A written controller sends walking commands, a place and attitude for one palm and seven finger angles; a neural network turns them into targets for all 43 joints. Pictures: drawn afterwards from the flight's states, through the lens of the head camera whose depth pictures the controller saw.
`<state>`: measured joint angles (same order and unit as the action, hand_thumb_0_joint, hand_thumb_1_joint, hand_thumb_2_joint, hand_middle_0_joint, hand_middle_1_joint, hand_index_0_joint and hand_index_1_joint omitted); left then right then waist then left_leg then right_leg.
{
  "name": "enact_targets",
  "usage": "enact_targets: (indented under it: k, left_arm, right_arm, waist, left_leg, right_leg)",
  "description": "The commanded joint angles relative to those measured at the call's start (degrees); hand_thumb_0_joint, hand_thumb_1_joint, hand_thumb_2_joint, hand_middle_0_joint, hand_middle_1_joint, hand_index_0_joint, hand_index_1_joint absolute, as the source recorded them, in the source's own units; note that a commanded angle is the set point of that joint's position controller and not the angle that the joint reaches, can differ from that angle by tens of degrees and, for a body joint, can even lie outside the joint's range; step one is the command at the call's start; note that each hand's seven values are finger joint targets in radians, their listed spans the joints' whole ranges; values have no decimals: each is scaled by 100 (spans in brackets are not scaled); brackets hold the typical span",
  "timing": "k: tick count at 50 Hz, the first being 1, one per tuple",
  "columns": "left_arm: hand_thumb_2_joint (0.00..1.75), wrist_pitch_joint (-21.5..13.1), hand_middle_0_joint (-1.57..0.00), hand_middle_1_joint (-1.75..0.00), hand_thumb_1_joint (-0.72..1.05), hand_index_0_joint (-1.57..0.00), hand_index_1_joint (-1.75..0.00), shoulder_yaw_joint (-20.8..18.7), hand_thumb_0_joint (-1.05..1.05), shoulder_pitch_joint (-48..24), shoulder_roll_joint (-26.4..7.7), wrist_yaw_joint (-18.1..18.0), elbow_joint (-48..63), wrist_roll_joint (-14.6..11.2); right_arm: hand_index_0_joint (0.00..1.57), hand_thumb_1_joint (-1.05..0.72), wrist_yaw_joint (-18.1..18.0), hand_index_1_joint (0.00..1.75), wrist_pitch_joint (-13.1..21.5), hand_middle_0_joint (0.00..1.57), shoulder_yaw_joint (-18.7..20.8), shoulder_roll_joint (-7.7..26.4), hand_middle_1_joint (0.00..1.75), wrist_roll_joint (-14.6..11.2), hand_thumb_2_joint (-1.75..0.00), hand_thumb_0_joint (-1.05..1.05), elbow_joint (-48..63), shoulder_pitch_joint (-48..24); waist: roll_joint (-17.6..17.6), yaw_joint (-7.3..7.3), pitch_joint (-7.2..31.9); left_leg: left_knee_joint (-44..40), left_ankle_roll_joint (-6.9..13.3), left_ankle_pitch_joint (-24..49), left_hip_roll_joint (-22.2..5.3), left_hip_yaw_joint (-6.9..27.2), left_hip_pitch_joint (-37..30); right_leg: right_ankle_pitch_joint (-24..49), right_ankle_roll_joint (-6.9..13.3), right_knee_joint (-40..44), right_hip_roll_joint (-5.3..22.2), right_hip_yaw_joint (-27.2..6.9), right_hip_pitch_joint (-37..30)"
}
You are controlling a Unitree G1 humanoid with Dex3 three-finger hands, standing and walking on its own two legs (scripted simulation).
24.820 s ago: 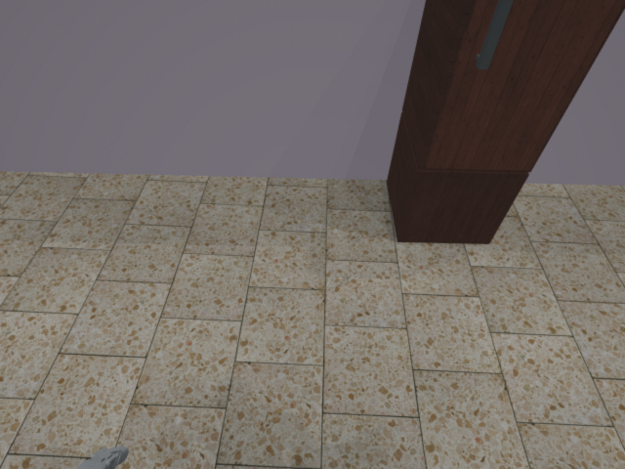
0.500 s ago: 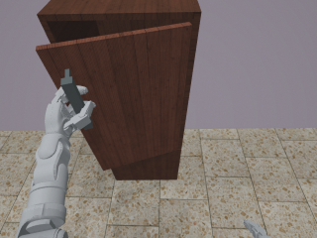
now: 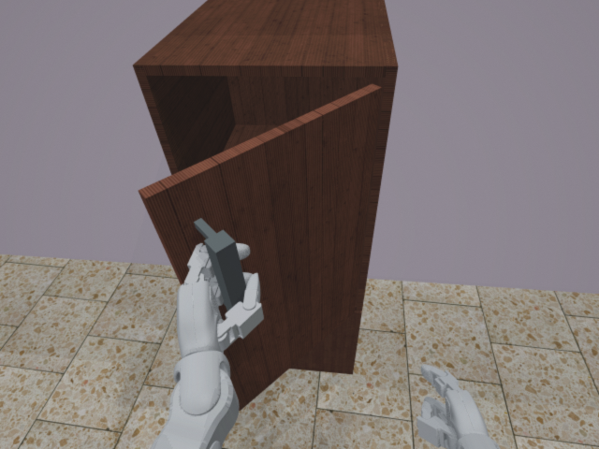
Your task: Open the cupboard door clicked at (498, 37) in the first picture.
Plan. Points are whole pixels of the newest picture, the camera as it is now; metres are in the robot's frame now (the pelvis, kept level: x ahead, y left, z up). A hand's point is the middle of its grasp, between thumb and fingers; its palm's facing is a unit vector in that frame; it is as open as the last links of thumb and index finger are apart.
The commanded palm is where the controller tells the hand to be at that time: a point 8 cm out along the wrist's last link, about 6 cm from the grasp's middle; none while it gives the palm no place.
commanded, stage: open thumb and fingers to let go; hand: left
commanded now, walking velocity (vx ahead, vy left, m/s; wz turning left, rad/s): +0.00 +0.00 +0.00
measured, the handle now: (223, 276) +0.30 +0.12 +0.12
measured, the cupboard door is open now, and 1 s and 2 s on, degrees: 47 45 48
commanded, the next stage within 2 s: slide the hand sideways off the handle in 0.90 s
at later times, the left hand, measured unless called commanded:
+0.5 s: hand (245, 301) +0.26 +0.08 +0.12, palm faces +0.33 -0.95 +0.00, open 10.5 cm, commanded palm +0.22 +0.12 +0.12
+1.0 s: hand (244, 297) +0.26 +0.09 +0.12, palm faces +0.32 -0.95 -0.01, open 14.6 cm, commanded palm +0.22 +0.12 +0.12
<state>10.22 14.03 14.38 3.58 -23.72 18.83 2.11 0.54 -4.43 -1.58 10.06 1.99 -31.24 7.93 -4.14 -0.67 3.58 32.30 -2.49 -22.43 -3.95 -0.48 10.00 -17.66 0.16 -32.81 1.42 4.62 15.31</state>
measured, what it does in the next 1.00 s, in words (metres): shifts its weight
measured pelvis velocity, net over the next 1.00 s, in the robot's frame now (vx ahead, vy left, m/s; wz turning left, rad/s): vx -0.05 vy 0.02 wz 0.01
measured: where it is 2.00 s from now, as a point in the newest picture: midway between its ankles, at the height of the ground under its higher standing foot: outside the picture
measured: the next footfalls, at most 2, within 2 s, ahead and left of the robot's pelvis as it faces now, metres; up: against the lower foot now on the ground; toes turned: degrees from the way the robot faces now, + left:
none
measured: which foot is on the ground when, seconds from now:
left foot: down 0.00-1.00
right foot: down 0.00-1.00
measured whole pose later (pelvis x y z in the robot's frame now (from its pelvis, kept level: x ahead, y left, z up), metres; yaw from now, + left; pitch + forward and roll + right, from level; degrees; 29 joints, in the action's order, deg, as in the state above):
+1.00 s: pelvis -0.05 +0.02 +0.00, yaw +1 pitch -3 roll +0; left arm 8.8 12.6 -6.6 7.2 -31.1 -2.6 2.8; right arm -1.4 -4.8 -2.1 9.2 2.5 -37.8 6.6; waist -2.0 -2.2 -0.3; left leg 31.6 -0.5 -17.8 -1.1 -0.8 10.7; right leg -11.8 -1.2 -29.8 3.9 3.8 14.7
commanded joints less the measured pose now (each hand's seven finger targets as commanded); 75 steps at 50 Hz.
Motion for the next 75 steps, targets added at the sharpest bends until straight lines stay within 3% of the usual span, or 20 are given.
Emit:
enact_targets:
  k: [1, 4, 8, 11, 24, 26, 41, 44, 50, 51, 53, 55, 58, 60, 62, 64, 65, 67, 71, 75]
  left_arm:
    - [90, -400, -40, -135, 90, -40, -135, -50, 0, -985, 481, -294, 1301, 71]
    - [90, -387, -40, -135, 90, -40, -135, -303, 0, -2079, 286, -521, 852, 97]
    - [78, -395, -38, -132, 62, -38, -132, -269, 0, -1889, 450, -573, 490, 145]
    - [69, -457, -36, -130, 41, -36, -130, -217, 0, -2261, 480, -491, 365, 133]
    - [30, -560, -30, -120, -50, -30, -120, -229, 0, -3251, 558, -536, -318, 170]
    - [30, -560, -30, -120, -50, -30, -120, -234, 0, -3522, 597, -593, -428, 179]
    - [30, -517, -18, -45, -50, -18, -45, -166, 0, -3880, 794, -822, -846, 223]
    - [30, -498, -15, -30, -50, -15, -30, -185, 0, -4036, 777, -857, -939, 237]
    - [30, -500, -15, -30, -50, -15, -30, -11, 0, -4354, 902, -904, -972, 303]
    - [30, -716, -15, -30, -50, -15, -30, 1158, 0, -4078, 617, 323, -1199, 705]
    - [30, -1105, -15, -30, -50, -15, -30, 500, 0, -4581, -181, 1363, -801, 433]
    - [30, -1262, -15, -30, -50, -15, -30, 468, 0, -4583, -279, 2024, -740, 167]
    - [30, -1142, -15, -30, -50, -15, -30, 200, 0, -4391, -242, 2908, -896, -656]
    - [30, -991, -15, -30, -50, -15, -30, -134, 0, -3965, -186, 2999, -865, -1090]
    - [30, -886, -15, -30, -50, -15, -30, -364, 0, -3480, -183, 2896, -709, -1253]
    - [30, -900, -15, -30, -50, -15, -30, -610, 0, -2927, -420, 2700, -525, -1176]
    - [30, -948, -15, -30, -50, -15, -30, -581, 0, -2839, -426, 2600, -212, -1072]
    - [30, -978, -15, -30, -50, -15, -30, -459, 0, -2496, -394, 2453, 10, -892]
    - [30, -916, -15, -30, -50, -15, -30, -862, 0, -2343, -965, 2307, 281, -649]
    - [30, -854, -15, -30, -50, -15, -30, -1299, 0, -1742, -1243, 2354, 549, -714]
  right_arm:
    - [20, -90, -50, 30, 258, 20, 110, 397, 30, 6, -90, 0, 841, -962]
    - [20, -90, -154, 30, 257, 20, 74, 402, 30, 31, -90, 0, 655, -1019]
    - [20, -90, -199, 30, 284, 20, 104, 364, 30, 71, -90, 0, 613, -966]
    - [20, -90, -235, 30, 272, 20, 114, 374, 30, 51, -90, 0, 564, -933]
    - [20, -90, -268, 30, 353, 20, 89, 396, 30, 37, -90, 0, 459, -1082]
    - [20, -90, -279, 30, 366, 20, 80, 387, 30, 44, -90, 0, 436, -1079]
    - [20, -90, -219, 30, 262, 20, 98, 370, 30, 51, -90, 0, 360, -1096]
    - [20, -90, -231, 30, 250, 20, 98, 368, 30, 52, -90, 0, 319, -1083]
    - [20, -90, -211, 30, 280, 20, 104, 381, 30, 37, -90, 0, 286, -1091]
    - [20, -90, -194, 30, 302, 20, 143, 590, 30, 43, -90, 0, 138, -462]
    - [20, -90, -364, 30, 339, 20, 96, 569, 30, -22, -90, 0, 399, -417]
    - [20, -90, -445, 30, 446, 20, 37, 550, 30, -88, -90, 0, 508, -453]
    - [20, -90, -504, 30, 711, 20, -77, 598, 30, -232, -90, 0, 651, -618]
    - [20, -90, -500, 30, 889, 20, -108, 582, 30, -293, -90, 0, 706, -688]
    - [20, -90, -434, 30, 1037, 20, -97, 592, 30, -305, -90, 0, 742, -674]
    - [20, -90, -338, 30, 1103, 20, -58, 604, 30, -305, -90, 0, 779, -657]
    - [20, -90, -281, 30, 1122, 20, -44, 588, 30, -299, -90, 0, 834, -653]
    - [20, -90, -191, 30, 1134, 20, -24, 579, 30, -279, -90, 0, 898, -586]
    - [20, -90, -197, 30, 1026, 20, -10, 609, 30, -243, -90, 0, 958, -585]
    - [20, -90, -261, 30, 941, 20, -29, 575, 30, -237, -90, 0, 1036, -607]
  waist:
    - [776, -141, 468]
    - [897, -31, 408]
    - [933, -182, 826]
    - [980, -135, 908]
    - [787, -112, 363]
    - [837, -111, 389]
    - [629, -169, 547]
    - [827, -133, 511]
    - [709, -70, 511]
    - [1182, 440, 232]
    - [795, 186, 872]
    - [491, 197, 897]
    - [467, 170, 708]
    - [600, 54, 582]
    - [855, -64, 567]
    - [797, -194, 507]
    - [579, -199, 531]
    - [651, -191, 473]
    - [680, -188, 412]
    - [611, -276, 532]
  left_leg:
    - [-124, 275, 2080, 357, -64, 295]
    - [-100, 293, 1832, 418, -29, 264]
    - [-170, 293, 1950, 443, -59, 140]
    - [-257, 294, 1908, 430, -61, 82]
    - [-544, 275, 1071, 415, 12, 166]
    - [-593, 276, 996, 424, 17, 183]
    - [-749, 197, 1001, 379, 22, 233]
    - [-740, 202, 952, 374, 41, 236]
    - [-736, 194, 838, 363, 89, 246]
    - [-634, 334, 1045, 295, 126, -1]
    - [-620, 372, 1225, 386, 75, -1]
    - [-602, 359, 1120, 417, 77, -24]
    - [-622, 333, 957, 437, 153, 123]
    - [-668, 269, 863, 408, 215, 232]
    - [-672, 236, 865, 388, 244, 346]
    - [-684, 215, 866, 378, 184, 426]
    - [-685, 207, 931, 373, 144, 395]
    - [-646, 219, 1023, 350, 105, 441]
    - [-612, 280, 840, 363, -3, 504]
    - [-572, 302, 996, 382, -91, 509]
  right_leg:
    - [2228, 140, 484, -3, -137, -794]
    - [1752, 112, 674, 39, -220, -644]
    - [1849, 121, 641, 59, -217, -898]
    - [1778, 105, 670, 66, -216, -930]
    - [158, 151, 1054, 57, -194, -473]
    - [86, 154, 1040, 52, -181, -481]
    - [247, 213, 862, -5, -45, -547]
    - [162, 195, 924, -3, -56, -517]
    - [107, 202, 810, -10, -24, -384]
    - [552, 189, 683, 16, -155, -69]
    - [932, 230, 494, 11, -137, -427]
    - [883, 228, 465, 24, -127, -404]
    - [791, 237, 454, -18, -40, -390]
    - [639, 202, 465, -43, 57, -354]
    - [580, 158, 441, -60, 121, -348]
    - [489, 140, 457, -50, 83, -377]
    - [543, 144, 440, -29, 63, -371]
    - [657, 142, 394, -33, 53, -352]
    - [454, 123, 509, -26, -123, -385]
    - [659, 112, 562, -9, -228, -659]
